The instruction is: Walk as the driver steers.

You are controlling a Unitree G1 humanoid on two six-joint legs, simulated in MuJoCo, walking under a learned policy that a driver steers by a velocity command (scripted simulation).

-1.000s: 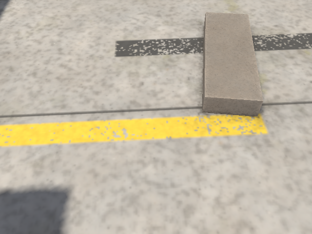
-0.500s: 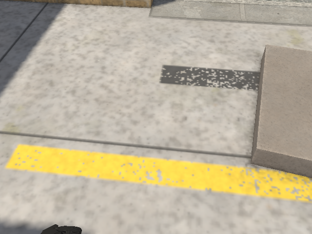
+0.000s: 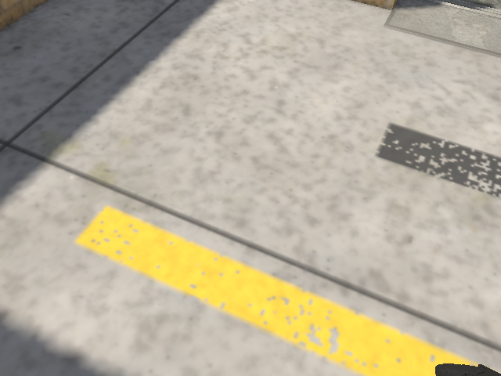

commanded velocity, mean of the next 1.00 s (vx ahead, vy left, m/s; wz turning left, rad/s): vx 0.04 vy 0.00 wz -0.50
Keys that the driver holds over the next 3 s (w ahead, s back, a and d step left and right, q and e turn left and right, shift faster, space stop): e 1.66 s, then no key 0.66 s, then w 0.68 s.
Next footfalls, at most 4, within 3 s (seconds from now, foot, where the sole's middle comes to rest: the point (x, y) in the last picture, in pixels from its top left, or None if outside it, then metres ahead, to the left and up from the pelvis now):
0.46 right None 0.05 -0.12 -0.77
0.92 left None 0.15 0.08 -0.77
1.36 right None -0.03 -0.12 -0.77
1.82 left None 0.17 -0.01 -0.77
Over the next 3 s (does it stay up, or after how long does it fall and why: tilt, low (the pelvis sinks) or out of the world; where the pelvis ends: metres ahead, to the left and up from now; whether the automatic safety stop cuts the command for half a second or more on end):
stays up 0.12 -0.25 -0.01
